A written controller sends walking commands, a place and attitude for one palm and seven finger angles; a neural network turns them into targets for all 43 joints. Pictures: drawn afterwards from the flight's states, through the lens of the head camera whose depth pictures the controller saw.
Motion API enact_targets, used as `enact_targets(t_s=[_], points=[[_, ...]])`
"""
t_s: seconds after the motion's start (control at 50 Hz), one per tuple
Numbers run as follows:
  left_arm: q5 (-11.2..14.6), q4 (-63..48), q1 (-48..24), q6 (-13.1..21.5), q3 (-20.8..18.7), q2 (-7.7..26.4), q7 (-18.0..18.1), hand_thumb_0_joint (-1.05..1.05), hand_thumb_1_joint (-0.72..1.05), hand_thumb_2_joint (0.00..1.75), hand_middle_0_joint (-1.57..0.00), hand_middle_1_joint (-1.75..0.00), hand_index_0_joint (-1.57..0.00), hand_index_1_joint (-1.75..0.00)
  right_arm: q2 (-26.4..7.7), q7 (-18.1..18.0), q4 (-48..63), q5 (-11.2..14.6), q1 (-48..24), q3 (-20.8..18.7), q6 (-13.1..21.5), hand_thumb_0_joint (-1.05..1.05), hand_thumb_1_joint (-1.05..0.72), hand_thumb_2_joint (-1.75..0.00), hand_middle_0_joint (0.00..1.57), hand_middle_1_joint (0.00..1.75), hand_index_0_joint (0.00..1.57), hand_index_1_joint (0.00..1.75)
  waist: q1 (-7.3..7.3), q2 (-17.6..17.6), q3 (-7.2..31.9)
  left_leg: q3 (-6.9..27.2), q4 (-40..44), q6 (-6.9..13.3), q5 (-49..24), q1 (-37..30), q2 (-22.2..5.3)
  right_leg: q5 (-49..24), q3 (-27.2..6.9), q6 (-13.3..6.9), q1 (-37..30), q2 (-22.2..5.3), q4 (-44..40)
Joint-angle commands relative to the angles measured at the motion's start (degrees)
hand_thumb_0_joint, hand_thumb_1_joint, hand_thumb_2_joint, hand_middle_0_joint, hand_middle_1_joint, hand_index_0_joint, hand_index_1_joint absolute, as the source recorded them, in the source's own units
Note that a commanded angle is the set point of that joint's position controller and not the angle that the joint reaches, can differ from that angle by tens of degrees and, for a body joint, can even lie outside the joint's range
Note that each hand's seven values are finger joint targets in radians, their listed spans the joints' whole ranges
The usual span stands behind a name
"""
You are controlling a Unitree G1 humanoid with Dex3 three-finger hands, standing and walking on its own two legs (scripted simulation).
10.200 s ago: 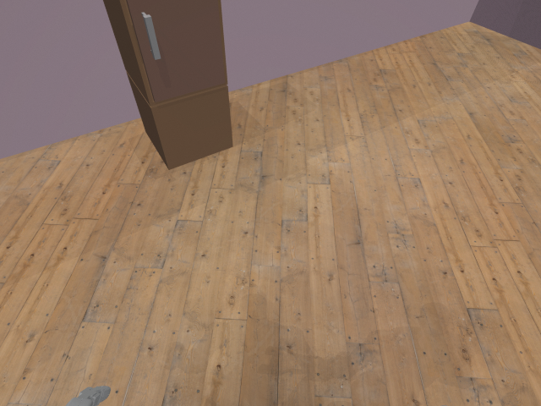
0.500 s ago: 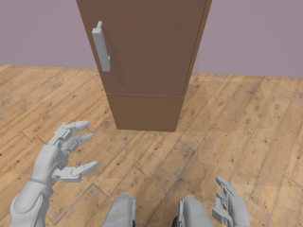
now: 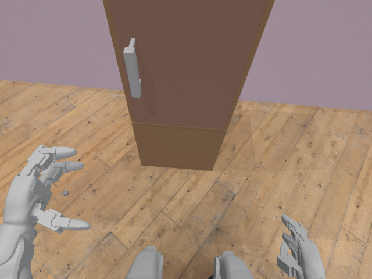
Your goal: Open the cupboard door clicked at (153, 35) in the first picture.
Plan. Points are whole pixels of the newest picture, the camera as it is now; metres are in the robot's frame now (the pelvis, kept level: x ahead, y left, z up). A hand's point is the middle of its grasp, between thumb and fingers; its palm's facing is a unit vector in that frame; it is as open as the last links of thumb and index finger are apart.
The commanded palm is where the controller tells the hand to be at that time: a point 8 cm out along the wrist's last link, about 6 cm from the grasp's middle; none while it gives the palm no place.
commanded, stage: raise the hand with hooked fingers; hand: left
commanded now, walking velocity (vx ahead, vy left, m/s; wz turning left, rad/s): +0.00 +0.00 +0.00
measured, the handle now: (134, 69) +0.63 +0.19 +0.03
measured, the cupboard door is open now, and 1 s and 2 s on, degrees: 0 0 0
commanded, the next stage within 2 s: move the hooked fingers beside the handle in 0.84 s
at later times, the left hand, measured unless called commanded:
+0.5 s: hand (65, 171) +0.30 +0.26 +0.05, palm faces -0.03 -1.00 -0.05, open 14.0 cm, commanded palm +0.28 +0.31 +0.05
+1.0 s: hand (64, 175) +0.30 +0.26 +0.05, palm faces +0.02 -1.00 -0.06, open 13.9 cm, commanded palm +0.28 +0.31 +0.05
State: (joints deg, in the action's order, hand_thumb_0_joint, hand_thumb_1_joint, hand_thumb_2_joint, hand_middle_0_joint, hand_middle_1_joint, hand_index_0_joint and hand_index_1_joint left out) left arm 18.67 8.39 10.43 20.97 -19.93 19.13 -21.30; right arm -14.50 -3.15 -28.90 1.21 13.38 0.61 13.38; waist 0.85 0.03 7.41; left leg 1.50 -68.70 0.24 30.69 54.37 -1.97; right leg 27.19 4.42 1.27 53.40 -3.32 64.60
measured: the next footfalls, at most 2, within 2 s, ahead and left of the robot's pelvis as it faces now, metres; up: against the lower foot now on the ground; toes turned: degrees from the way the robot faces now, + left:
none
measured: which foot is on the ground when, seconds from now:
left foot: down 0.00-1.00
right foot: down 0.00-1.00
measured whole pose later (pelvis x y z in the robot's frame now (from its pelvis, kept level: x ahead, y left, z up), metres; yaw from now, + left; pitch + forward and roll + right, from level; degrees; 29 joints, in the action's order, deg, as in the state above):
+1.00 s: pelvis +0.00 -0.01 +0.00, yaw +0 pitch +17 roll -2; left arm 20.6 24.4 -0.8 21.2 -26.0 22.7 -29.9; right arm -15.6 -3.5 -30.0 1.6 14.6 1.7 10.8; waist 1.1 1.1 7.2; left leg 1.5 -67.6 -0.8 30.6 54.3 -2.6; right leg 27.6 4.3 0.3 54.1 -2.6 64.7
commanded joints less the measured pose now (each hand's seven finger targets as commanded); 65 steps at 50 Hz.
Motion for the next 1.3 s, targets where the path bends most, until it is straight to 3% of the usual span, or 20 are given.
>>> enact_targets(t_s=[0.0, 0.1, 0.2, 0.34, 0.38, 0.42, 0.5, 0.56, 0.62, 0.68, 0.76, 0.82, 0.92, 0.98, 1.02, 1.08, 1.14, 1.18, 1.2, 1.28], points=[[0.9, -3.2, -8.2, 2.1, -4.2, 9.4, -2.2, 0.0, -0.5, 0.3, -0.3, -1.2, -0.3, -1.2, -9.7, -0.5, 6.2, 0.6, 0.6, -3.3, 1.3, 0.0, -0.9, -0.9, 0.2, 0.3, 0.2, 0.3, 0.82, 4.3, 10.9, 1.0, 11.8, -0.1, -10.6, -7.4, 2.0, -4.4, 0.3, -2.6, -6.5, 4.5, -7.5], [1.9, -4.3, -13.8, 1.4, -7.3, 14.8, -7.4, 0.0, -0.5, 0.3, -0.3, -1.2, -0.3, -1.2, -10.3, -1.2, 6.6, 0.7, 1.2, -3.2, 1.5, 0.0, -0.9, -0.9, 0.2, 0.3, 0.2, 0.3, 0.21, 4.8, 18.1, 0.7, 10.7, 0.4, -16.2, -10.6, 1.9, -9.8, -0.7, -2.8, -10.6, 4.5, -7.3], [4.0, -5.0, -15.3, 3.9, -12.5, 18.5, -7.3, 0.0, -0.5, 0.3, -0.3, -1.2, -0.3, -1.2, -9.5, -1.2, 5.6, 0.1, 1.3, -2.9, 2.0, 0.0, -0.9, -0.9, 0.2, 0.3, 0.2, 0.3, -1.35, 6.4, 21.0, 0.9, 9.8, 0.0, -23.3, -12.5, 1.6, -15.2, -0.6, -3.0, -12.4, 4.7, -5.7], [3.9, 4.6, -15.5, 0.4, -10.7, 16.6, -9.5, 0.0, -0.5, 0.3, -0.3, -1.2, -0.3, -1.2, -10.3, -0.7, 5.4, 0.8, 2.0, -3.2, 0.7, 0.0, -0.9, -0.9, 0.2, 0.3, 0.2, 0.3, -0.2, 5.5, 17.6, -0.1, 10.6, 0.2, -20.2, -10.2, 1.8, -13.9, -0.8, -2.5, -11.5, 4.3, -7.2], [4.4, 4.7, -14.7, -0.6, -9.3, 15.2, -10.8, 0.0, -0.5, 0.3, -0.3, -1.2, -0.3, -1.2, -10.6, -0.7, 6.4, 1.0, 2.2, -3.4, 0.7, 0.0, -0.9, -0.9, 0.2, 0.3, 0.2, 0.3, -0.02, 3.2, 17.9, -0.2, 10.5, 0.6, -19.9, -10.0, 1.8, -13.9, -0.9, -2.6, -12.3, 4.5, -7.6], [4.3, 2.1, -14.9, -0.1, -10.7, 17.3, -10.8, 0.0, -0.5, 0.3, -0.3, -1.2, -0.3, -1.2, -10.7, -0.5, 6.5, 1.0, 2.4, -3.6, 0.6, 0.0, -0.9, -0.9, 0.2, 0.3, 0.2, 0.3, -0.56, 4.1, 20.2, -0.2, 10.8, 0.6, -21.8, -11.2, 1.8, -15.7, -1.1, -2.4, -13.5, 4.3, -7.5], [4.5, 0.6, -16.1, 2.6, -13.5, 19.4, -8.7, 0.0, -0.5, 0.3, -0.3, -1.2, -0.3, -1.2, -10.2, -0.2, 6.4, 0.3, 2.7, -3.5, 0.4, 0.0, -0.9, -0.9, 0.2, 0.3, 0.2, 0.3, -0.79, 3.2, 19.9, -0.2, 10.3, 0.5, -22.0, -10.3, 1.7, -15.4, -1.3, -2.5, -13.4, 4.7, -7.0], [4.1, 2.1, -16.7, 4.0, -12.7, 17.9, -7.2, 0.0, -0.5, 0.3, -0.3, -1.2, -0.3, -1.2, -9.9, -0.2, 6.2, 0.6, 1.9, -3.4, 0.2, 0.0, -0.9, -0.9, 0.2, 0.3, 0.2, 0.3, -0.64, 4.9, 16.4, -0.2, 11.2, 0.3, -17.3, -9.2, 1.8, -10.3, -1.3, -2.6, -11.2, 4.4, -7.6], [3.3, 2.7, -17.0, 4.1, -11.8, 17.7, -7.3, 0.0, -0.5, 0.3, -0.3, -1.2, -0.3, -1.2, -9.9, -0.3, 6.4, 0.7, 2.0, -3.3, -0.2, 0.0, -0.9, -0.9, 0.2, 0.3, 0.2, 0.3, -0.35, 6.4, 16.5, -0.4, 11.9, 0.4, -15.5, -9.8, 1.9, -8.8, -1.5, -2.6, -11.0, 4.2, -8.2], [3.2, 2.3, -16.3, 3.3, -10.4, 17.2, -8.3, 0.0, -0.5, 0.3, -0.3, -1.2, -0.3, -1.2, -10.1, -0.6, 6.8, 0.8, 2.1, -3.3, -0.3, 0.0, -0.9, -0.9, 0.2, 0.3, 0.2, 0.3, 0.03, 5.8, 17.2, -0.4, 11.9, 0.7, -16.0, -10.2, 1.9, -9.6, -1.7, -2.6, -11.9, 4.4, -8.6], [3.7, 0.8, -16.3, 3.7, -11.8, 18.6, -8.6, 0.0, -0.5, 0.3, -0.3, -1.2, -0.3, -1.2, -9.8, -0.8, 6.7, 0.8, 1.7, -3.2, -0.1, 0.0, -0.9, -0.9, 0.2, 0.3, 0.2, 0.3, -0.33, 5.3, 18.6, -0.5, 11.7, 0.8, -15.9, -10.2, 2.0, -9.9, -2.2, -2.3, -13.5, 4.1, -9.0], [4.2, 3.7, -17.0, 4.0, -11.8, 17.4, -8.3, 0.0, -0.5, 0.3, -0.3, -1.2, -0.3, -1.2, -9.8, -1.0, 6.2, 0.8, 1.7, -3.0, -0.2, 0.0, -0.9, -0.9, 0.2, 0.3, 0.2, 0.3, 0.29, 3.1, 15.7, -0.4, 11.4, 0.7, -13.8, -8.4, 1.9, -7.8, -2.0, -2.2, -11.7, 4.3, -9.2], [3.8, 5.3, -18.1, 3.7, -10.7, 17.0, -8.9, 0.0, -0.5, 0.3, -0.3, -1.2, -0.3, -1.2, -9.9, -1.1, 6.2, 0.9, 1.6, -2.9, 0.0, 0.0, -0.9, -0.9, 0.2, 0.3, 0.2, 0.3, 0.16, 4.1, 15.7, -0.5, 11.5, 0.8, -13.1, -8.2, 2.0, -7.2, -2.3, -2.3, -11.8, 4.1, -9.3], [2.5, 6.1, -28.2, 3.8, -9.9, 18.8, -9.1, 0.0, -0.5, 0.3, -0.3, -1.2, -0.3, -1.2, -10.4, -1.8, 4.9, 0.7, 2.1, -2.7, 0.0, 0.0, -0.9, -0.9, 0.2, 0.3, 0.2, 0.3, 2.23, 4.2, 15.5, -0.2, 10.0, 1.0, -11.8, -7.2, 1.7, -5.8, -2.7, -2.3, -8.9, 4.3, -8.5], [2.1, 8.7, -32.4, 3.9, -10.1, 19.6, -9.2, 0.0, -0.5, 0.3, -0.3, -1.2, -0.3, -1.2, -10.4, -2.2, 4.1, 0.8, 2.1, -2.5, 0.1, 0.0, -0.9, -0.9, 0.2, 0.3, 0.2, 0.3, 2.44, 4.6, 14.7, 0.0, 10.1, 0.9, -9.6, -6.9, 1.6, -3.3, -3.1, -2.3, -7.9, 4.1, -9.0], [1.9, 10.1, -36.1, 4.3, -11.0, 21.5, -9.3, 0.0, -0.5, 0.3, -0.3, -1.2, -0.3, -1.2, -10.6, -2.7, 3.5, 0.7, 2.6, -2.4, 0.4, 0.0, -0.9, -0.9, 0.2, 0.3, 0.2, 0.3, 2.07, 4.4, 17.7, 0.0, 9.3, 1.0, -11.7, -7.0, 1.5, -5.3, -3.4, -2.5, -9.5, 4.1, -8.3], [1.3, 12.8, -35.1, 3.7, -12.9, 23.5, -9.6, 0.0, -0.5, 0.3, -0.3, -1.2, -0.3, -1.2, -10.5, -2.3, 3.2, 0.6, 3.0, -2.5, -0.1, 0.0, -0.9, -0.9, 0.2, 0.3, 0.2, 0.3, 0.65, 5.7, 21.3, -0.2, 9.6, 0.8, -15.6, -8.4, 1.5, -9.9, -3.1, -2.5, -11.6, 3.9, -7.3], [1.1, 13.8, -35.5, 2.9, -12.5, 23.5, -9.6, 0.0, -0.5, 0.3, -0.3, -1.2, -0.3, -1.2, -10.5, -2.0, 3.4, 0.6, 3.3, -2.5, -0.5, 0.0, -0.9, -0.9, 0.2, 0.3, 0.2, 0.3, 0.45, 6.9, 22.1, -0.2, 9.7, 0.8, -17.2, -9.0, 1.5, -11.3, -2.8, -2.7, -11.5, 4.0, -6.9], [0.9, 15.5, -35.6, 2.1, -11.9, 22.6, -9.7, 0.0, -0.5, 0.3, -0.3, -1.2, -0.3, -1.2, -10.4, -1.7, 3.3, 0.7, 3.4, -2.5, -0.8, 0.0, -0.9, -0.9, 0.2, 0.3, 0.2, 0.3, 0.75, 6.6, 21.6, -0.5, 9.8, 0.7, -16.8, -8.7, 1.4, -11.5, -2.9, -2.4, -11.2, 4.0, -7.2], [0.6, 18.9, -37.6, 1.4, -13.7, 24.5, -8.9, 0.0, -0.5, 0.3, -0.3, -1.2, -0.3, -1.2, -10.9, -1.2, 3.3, 0.5, 4.4, -2.6, -1.9, 0.0, -0.9, -0.9, 0.2, 0.3, 0.2, 0.3, 0.84, 4.3, 21.1, -0.5, 9.6, 0.8, -17.6, -6.7, 1.3, -12.6, -2.7, -2.4, -11.7, 4.1, -6.9]])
